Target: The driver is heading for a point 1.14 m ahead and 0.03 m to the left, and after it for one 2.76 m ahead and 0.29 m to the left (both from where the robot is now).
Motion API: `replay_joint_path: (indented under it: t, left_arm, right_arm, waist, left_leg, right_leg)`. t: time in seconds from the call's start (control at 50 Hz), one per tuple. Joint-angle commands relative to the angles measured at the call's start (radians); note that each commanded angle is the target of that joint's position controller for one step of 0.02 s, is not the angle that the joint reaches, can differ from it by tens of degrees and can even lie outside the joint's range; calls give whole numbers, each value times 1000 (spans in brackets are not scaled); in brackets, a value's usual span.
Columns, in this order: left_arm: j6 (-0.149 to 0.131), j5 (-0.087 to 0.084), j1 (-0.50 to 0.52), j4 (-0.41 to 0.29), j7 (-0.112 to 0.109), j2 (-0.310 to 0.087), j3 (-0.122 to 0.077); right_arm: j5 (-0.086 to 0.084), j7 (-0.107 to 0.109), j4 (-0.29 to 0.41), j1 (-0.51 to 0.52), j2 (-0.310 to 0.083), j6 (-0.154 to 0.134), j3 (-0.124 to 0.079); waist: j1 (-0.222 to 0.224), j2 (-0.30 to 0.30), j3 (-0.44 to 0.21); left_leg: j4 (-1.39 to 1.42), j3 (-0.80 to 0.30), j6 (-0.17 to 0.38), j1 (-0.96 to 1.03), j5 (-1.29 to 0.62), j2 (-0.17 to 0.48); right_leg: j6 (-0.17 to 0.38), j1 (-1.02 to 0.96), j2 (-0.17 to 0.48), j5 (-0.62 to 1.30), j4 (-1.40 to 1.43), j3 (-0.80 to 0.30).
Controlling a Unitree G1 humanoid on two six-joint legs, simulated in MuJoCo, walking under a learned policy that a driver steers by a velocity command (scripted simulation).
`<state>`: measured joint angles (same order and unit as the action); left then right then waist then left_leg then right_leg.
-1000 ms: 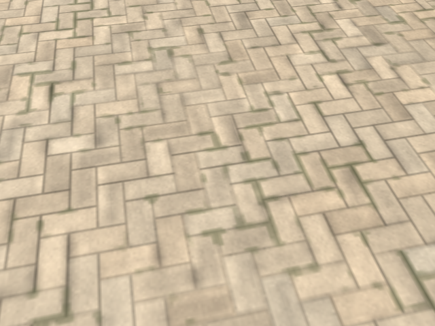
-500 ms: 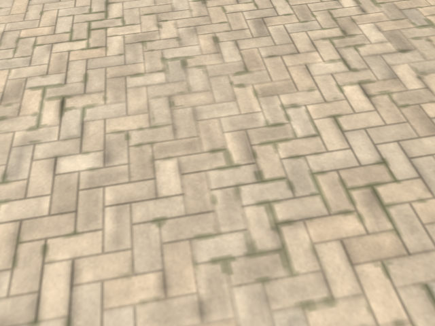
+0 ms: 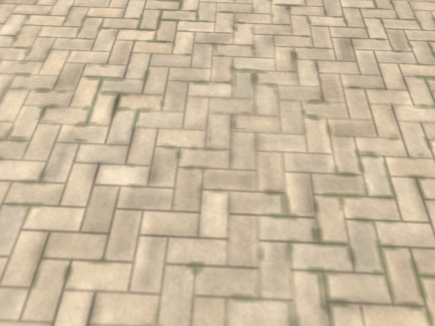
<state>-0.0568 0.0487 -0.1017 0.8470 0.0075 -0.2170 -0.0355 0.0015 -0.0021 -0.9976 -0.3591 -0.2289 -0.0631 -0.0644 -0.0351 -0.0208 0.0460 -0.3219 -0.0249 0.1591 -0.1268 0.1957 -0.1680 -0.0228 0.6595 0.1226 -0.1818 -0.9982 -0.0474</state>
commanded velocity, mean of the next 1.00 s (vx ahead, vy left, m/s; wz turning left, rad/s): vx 0.47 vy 0.00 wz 0.25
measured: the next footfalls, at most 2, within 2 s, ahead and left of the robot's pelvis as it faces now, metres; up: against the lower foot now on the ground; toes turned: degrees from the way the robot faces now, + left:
right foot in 0.28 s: +0.36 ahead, -0.12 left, +0.00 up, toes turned +12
left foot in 0.78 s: +0.53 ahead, +0.16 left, +0.00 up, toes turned +21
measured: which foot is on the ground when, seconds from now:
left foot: down 0.00-0.28, up 0.30-0.76, down 0.78-1.00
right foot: up 0.00-0.26, down 0.28-0.80, up 0.82-1.00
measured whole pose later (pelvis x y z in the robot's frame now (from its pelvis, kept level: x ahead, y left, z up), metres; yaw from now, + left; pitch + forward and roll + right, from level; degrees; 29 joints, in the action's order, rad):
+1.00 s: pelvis +0.51 +0.08 +0.01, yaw +12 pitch +0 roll -1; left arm -0.01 0.02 -0.29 0.88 0.01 -0.25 -0.07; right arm 0.02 0.01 -0.86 -0.27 -0.21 -0.08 -0.03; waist 0.01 -0.04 0.05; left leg -0.36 0.16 0.07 -0.18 0.20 0.00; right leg 0.03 0.55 0.04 -0.29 -1.08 0.01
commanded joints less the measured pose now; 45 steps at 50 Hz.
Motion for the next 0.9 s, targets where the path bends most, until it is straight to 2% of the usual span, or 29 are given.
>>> replay_joint_path:
  t: [0.02, 0.08, 0.16, 0.2, 0.22, 0.24, 0.26, 0.28, 0.3, 0.32, 0.34, 0.36, 0.4, 0.42, 0.46, 0.5, 0.54, 0.6, 0.68, 0.72, 0.74, 0.76, 0.78, 0.8, 0.82, 0.84, 0.86, 0.88, 0.9]
  left_arm:
    - [11, -2, 54, -77, 7, -69, -13]
    - [10, -8, 154, -121, 15, -70, -6]
    - [-1, -18, 262, -182, 19, -77, 6]
    - [-12, -24, 233, -193, 17, -97, 5]
    - [-17, -27, 158, -177, 11, -114, -1]
    - [-24, -29, 45, -144, 1, -146, -15]
    - [-37, -26, -104, -111, -12, -178, -27]
    - [-43, 0, -263, -103, -32, -249, -45]
    - [-30, 19, -254, -110, -31, -325, -64]
    - [-15, -1, -204, -117, -23, -240, -59]
    - [-14, -11, -134, -128, -21, -148, -37]
    - [-18, -8, -105, -119, -16, -107, -25]
    - [-32, -13, -134, -84, -14, -94, -19]
    - [-43, -19, -155, -67, -9, -98, -20]
    - [-64, -28, -191, -43, 2, -101, -23]
    - [-72, -30, -215, -26, 6, -113, -27]
    - [-69, -30, -239, -9, 8, -113, -26]
    - [-62, -36, -267, 11, 10, -124, -28]
    - [-50, -34, -347, 49, 7, -162, -36]
    - [-37, -33, -367, 66, 3, -171, -38]
    - [-31, -35, -367, 73, 1, -175, -37]
    - [-25, -40, -363, 78, 0, -172, -34]
    - [-25, -46, -354, 59, 0, -143, -24]
    - [-28, -73, -403, 4, 7, -28, 6]
    - [-16, -52, -396, 23, -6, -119, -23]
    - [-9, -46, -339, 18, -8, -131, -33]
    - [-7, -48, -321, 23, -6, -98, -28]
    - [4, -43, -323, 35, -6, -83, -30]
    - [20, -29, -338, 42, -3, -79, -34]
  right_arm:
    - [-2, 3, 54, -67, -125, -10, -23]
    - [2, 10, 59, -130, -132, -3, -24]
    - [16, 21, 71, -176, -144, 3, -26]
    - [19, 29, 87, -146, -161, 2, -31]
    - [19, 30, 103, -100, -175, -1, -34]
    - [18, 24, 112, -77, -188, -7, -37]
    - [9, 12, 121, -49, -193, -17, -38]
    - [-6, 2, 158, -52, -132, -28, -23]
    - [-46, 6, 179, -201, -36, -18, -5]
    - [-2, 18, 157, -177, -143, -1, -18]
    - [13, 11, 161, -92, -148, 6, -23]
    - [19, 2, 171, -46, -124, 7, -19]
    - [37, -19, 177, -36, -95, 25, -16]
    - [38, -25, 181, -40, -82, 33, -13]
    - [40, -33, 191, -18, -68, 41, -9]
    - [44, -41, 217, 55, -66, 42, -4]
    - [43, -47, 248, 146, -65, 38, 4]
    - [39, -57, 286, 269, -39, 28, 27]
    - [34, -51, 317, 366, -56, 20, 34]
    - [38, -42, 320, 363, -69, 13, 30]
    - [41, -36, 303, 307, -75, 6, 25]
    - [50, -27, 257, 176, -90, -6, 14]
    - [69, -14, 211, 7, -146, -19, -5]
    - [87, 3, 204, -107, -261, -20, -34]
    - [45, 6, 197, -112, -255, -7, -39]
    - [32, 6, 206, -13, -193, -5, -19]
    - [26, 3, 212, 60, -123, -14, 0]
    - [23, 2, 212, 100, -82, -23, 12]
    - [17, 6, 210, 128, -64, -28, 17]
  waist:
    - [-9, 60, 17]
    - [-50, 78, 1]
    - [-80, 97, 6]
    - [-47, 110, -1]
    - [-2, 116, -24]
    - [43, 110, -84]
    - [123, 78, -164]
    - [172, -7, -312]
    - [83, -262, -436]
    - [68, -119, -357]
    - [59, -22, -191]
    - [50, 14, -110]
    - [24, -59, -54]
    - [15, -79, -55]
    - [7, -76, -57]
    - [13, -72, -34]
    - [24, -64, -10]
    - [46, -68, 2]
    - [76, -75, 13]
    - [69, -78, 12]
    - [38, -73, -13]
    - [-23, -36, -79]
    - [-86, 20, -194]
    - [-94, 240, -340]
    - [-96, 194, -348]
    - [-47, 118, -187]
    - [-11, 99, -95]
    - [21, 100, -54]
    - [53, 116, -34]
  left_leg:
    - [117, -246, 62, -24, -373, 254]
    - [77, -267, 39, 75, -446, 252]
    - [18, -317, 52, 188, -536, 274]
    - [-23, -337, 35, 187, -585, 286]
    - [-73, -325, 11, 143, -671, 274]
    - [-177, -319, -12, 114, -766, 252]
    - [-357, -287, -33, 40, -723, 205]
    - [-611, -239, -46, -101, -409, 152]
    - [-898, -118, -78, -401, 382, 2]
    - [-988, -105, -65, -493, 315, 100]
    - [-969, -91, -73, -497, 204, 138]
    - [-926, -81, -79, -480, 148, 165]
    - [-871, -73, -91, -432, 125, 192]
    - [-856, -70, -92, -417, 121, 189]
    - [-823, -72, -96, -442, 102, 184]
    - [-764, -71, -106, -503, 44, 194]
    - [-658, -50, -119, -538, -23, 205]
    - [-444, 35, -128, -459, -127, 219]
    - [-300, 91, -105, -394, -91, 209]
    - [-247, 100, -81, -344, -26, 189]
    - [-202, 105, -68, -260, -6, 163]
    - [-125, 109, -49, -86, -40, 140]
    - [-116, 0, -16, 168, -11, 244]
    - [-66, -413, 77, 490, 64, 572]
    - [30, -582, 107, 414, 71, 627]
    - [37, -411, 79, 273, -23, 579]
    - [60, -271, 51, 143, -208, 531]
    - [72, -160, 15, 65, -356, 486]
    - [71, -74, -4, 4, -484, 451]
  right_leg:
    - [-24, 26, -36, 133, 122, 57]
    - [-21, 55, -66, 183, 221, 56]
    - [-2, 55, -109, 149, 349, 57]
    - [21, -52, -124, 122, 435, 41]
    - [39, -188, -147, 85, 481, 43]
    - [58, -352, -175, 61, 502, 52]
    - [87, -568, -138, 113, 560, 30]
    - [129, -814, 80, -62, 561, -174]
    - [266, -1038, 361, -42, 629, -633]
    - [268, -926, 324, -193, 668, -699]
    - [237, -761, 267, -195, 702, -520]
    - [214, -649, 211, -93, 734, -390]
    - [183, -534, 133, 60, 775, -223]
    - [185, -516, 124, 133, 783, -187]
    - [201, -519, 120, 225, 803, -131]
    - [213, -527, 121, 228, 838, -87]
    - [211, -532, 104, 233, 861, -35]
    - [192, -510, 67, 277, 867, 44]
    - [185, -592, 108, 344, 832, 40]
    - [181, -638, 127, 443, 768, 26]
    - [172, -649, 119, 557, 687, 29]
    - [155, -621, 80, 615, 527, 60]
    - [133, -476, 31, 443, 314, 87]
    - [84, -126, -103, -95, -43, 158]
    - [95, -27, -146, -345, -193, 52]
    - [101, -5, -93, -279, -219, -1]
    - [94, -38, -65, -218, -179, 4]
    - [84, -83, -48, -193, -138, 9]
    - [69, -125, -44, -180, -123, 20]
Velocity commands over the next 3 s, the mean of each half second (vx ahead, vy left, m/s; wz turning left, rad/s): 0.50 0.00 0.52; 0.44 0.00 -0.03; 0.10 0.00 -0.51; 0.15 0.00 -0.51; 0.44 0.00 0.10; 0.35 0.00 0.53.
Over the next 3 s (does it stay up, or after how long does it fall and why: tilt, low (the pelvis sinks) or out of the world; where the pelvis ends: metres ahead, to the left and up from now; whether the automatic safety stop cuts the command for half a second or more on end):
stays up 1.04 -0.03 0.00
